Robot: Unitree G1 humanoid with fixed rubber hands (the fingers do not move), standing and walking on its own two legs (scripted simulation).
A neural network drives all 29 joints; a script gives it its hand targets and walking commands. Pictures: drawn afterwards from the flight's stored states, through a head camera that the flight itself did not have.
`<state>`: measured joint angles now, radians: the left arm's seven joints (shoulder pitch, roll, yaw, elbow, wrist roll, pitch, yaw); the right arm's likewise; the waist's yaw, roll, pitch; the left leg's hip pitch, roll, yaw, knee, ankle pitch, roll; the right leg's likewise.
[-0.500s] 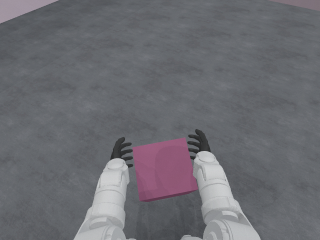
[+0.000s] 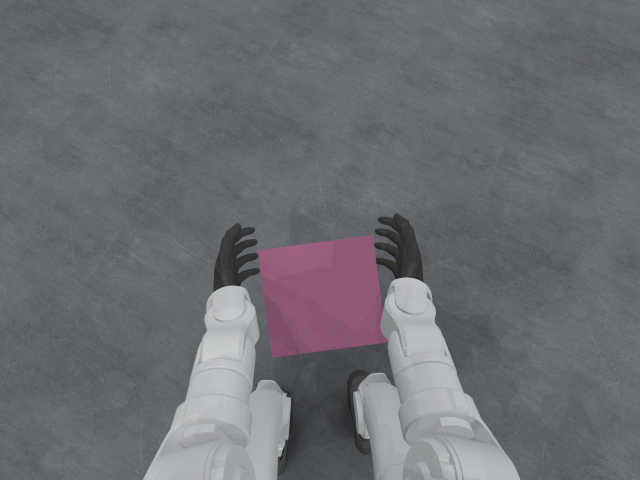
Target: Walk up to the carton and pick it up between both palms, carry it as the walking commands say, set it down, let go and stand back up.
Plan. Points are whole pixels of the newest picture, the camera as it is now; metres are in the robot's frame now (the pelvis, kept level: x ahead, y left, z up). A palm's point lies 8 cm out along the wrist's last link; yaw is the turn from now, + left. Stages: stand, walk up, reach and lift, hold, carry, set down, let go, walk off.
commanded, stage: set down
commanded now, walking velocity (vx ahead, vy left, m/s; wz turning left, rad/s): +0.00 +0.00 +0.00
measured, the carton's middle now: (321, 287) +0.36 +0.01 -0.19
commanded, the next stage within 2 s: none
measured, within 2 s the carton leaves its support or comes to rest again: neither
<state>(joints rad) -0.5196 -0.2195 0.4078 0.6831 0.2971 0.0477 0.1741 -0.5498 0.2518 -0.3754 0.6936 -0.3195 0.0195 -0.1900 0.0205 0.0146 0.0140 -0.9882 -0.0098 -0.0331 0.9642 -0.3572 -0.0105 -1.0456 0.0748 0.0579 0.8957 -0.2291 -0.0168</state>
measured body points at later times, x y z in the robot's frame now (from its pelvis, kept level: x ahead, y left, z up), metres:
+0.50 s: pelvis -0.02 +0.00 -0.07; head +0.20 -0.01 +0.32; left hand +0.38 +0.14 -0.17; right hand +0.39 -0.09 -0.16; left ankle +0.05 +0.13 -0.67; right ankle +0.10 -0.10 -0.67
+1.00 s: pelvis -0.03 +0.01 -0.14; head +0.23 +0.00 +0.22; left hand +0.40 +0.15 -0.25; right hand +0.42 -0.08 -0.25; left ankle +0.05 +0.13 -0.67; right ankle +0.10 -0.10 -0.67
